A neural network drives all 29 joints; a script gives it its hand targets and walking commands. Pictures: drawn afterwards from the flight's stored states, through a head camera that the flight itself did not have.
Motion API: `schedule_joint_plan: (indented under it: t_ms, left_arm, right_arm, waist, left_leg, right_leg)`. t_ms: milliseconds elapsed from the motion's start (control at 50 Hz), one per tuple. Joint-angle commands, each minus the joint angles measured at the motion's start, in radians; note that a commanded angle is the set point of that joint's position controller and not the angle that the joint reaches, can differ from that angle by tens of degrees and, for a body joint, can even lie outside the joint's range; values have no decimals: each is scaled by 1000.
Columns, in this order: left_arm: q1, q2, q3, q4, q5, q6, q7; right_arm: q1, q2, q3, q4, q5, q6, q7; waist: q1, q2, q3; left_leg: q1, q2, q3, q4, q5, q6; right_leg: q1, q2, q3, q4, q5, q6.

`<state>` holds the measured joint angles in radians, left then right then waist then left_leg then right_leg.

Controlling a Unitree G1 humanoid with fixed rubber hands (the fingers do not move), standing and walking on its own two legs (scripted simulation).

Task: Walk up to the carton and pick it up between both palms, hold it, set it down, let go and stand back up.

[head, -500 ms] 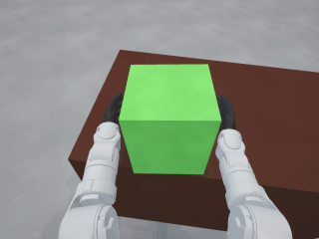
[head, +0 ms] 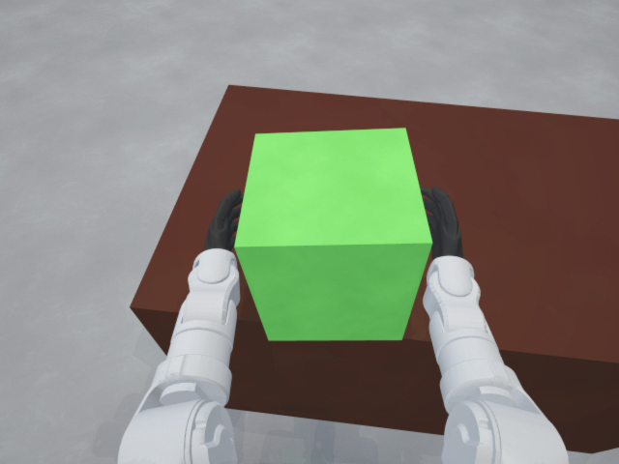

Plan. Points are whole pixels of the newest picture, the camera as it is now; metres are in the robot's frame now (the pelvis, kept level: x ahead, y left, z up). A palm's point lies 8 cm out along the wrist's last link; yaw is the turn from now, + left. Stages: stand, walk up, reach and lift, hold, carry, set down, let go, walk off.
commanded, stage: set down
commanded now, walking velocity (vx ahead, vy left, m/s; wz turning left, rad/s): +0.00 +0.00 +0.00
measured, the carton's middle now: (332, 241) +0.42 +0.00 +0.02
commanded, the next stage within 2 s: none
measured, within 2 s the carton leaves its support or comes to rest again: rests again in 0.52 s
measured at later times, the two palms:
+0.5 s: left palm (221, 250) +0.38 +0.15 +0.05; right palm (443, 252) +0.39 -0.15 +0.06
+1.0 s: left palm (228, 250) +0.38 +0.14 +0.04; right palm (447, 265) +0.38 -0.15 +0.04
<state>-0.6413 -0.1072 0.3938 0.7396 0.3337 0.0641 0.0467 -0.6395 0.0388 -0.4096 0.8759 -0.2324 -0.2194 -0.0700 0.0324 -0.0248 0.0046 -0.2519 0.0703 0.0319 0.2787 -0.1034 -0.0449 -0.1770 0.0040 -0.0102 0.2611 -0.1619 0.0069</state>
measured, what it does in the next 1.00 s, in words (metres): stands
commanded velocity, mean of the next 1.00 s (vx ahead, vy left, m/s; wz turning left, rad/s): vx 0.00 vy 0.00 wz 0.00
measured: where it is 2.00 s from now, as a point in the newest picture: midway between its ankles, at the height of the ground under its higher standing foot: outside the picture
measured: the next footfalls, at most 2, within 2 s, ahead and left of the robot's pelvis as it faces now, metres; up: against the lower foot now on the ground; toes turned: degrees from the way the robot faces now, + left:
none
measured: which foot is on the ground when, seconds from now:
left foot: down 0.00-1.00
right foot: down 0.00-1.00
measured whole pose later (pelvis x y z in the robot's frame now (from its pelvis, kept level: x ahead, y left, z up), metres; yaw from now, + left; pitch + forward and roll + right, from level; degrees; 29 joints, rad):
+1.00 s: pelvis +0.00 +0.00 +0.00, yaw -1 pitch +5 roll +0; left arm -0.64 -0.17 0.50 0.73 0.41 -0.08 0.01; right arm -0.60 0.10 -0.55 0.82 -0.36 -0.30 -0.03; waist 0.04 -0.03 0.04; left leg -0.25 0.06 0.06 0.27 -0.10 -0.04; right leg -0.21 0.00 0.01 0.29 -0.17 0.01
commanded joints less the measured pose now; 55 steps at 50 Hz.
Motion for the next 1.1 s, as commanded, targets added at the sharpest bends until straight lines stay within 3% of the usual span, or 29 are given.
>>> schedule_joint_plan:
  t_ms: [0, 400, 1080]
  left_arm:
    - [-603, -492, -309, -90, -15, -87, -107]
    - [-539, -494, -244, -32, 51, -111, -104]
    - [-388, -467, -156, 46, 120, -162, -118]
  right_arm:
    - [-638, 507, 356, -98, -62, -56, 146]
    - [-569, 485, 251, -33, -135, -75, 171]
    - [-460, 479, 195, -33, -219, -110, 180]
  waist:
    - [7, -16, -651]
    - [9, 10, -552]
    - [26, -22, -442]
  left_leg:
    - [247, -63, 105, 25, 288, 24]
    - [301, -50, 123, 22, 269, 12]
    - [213, -54, 138, 7, 193, 41]
  right_leg:
    - [231, 11, -74, 55, 559, 63]
    - [108, 21, -93, 12, 343, 35]
    - [95, 12, -87, 29, 315, 43]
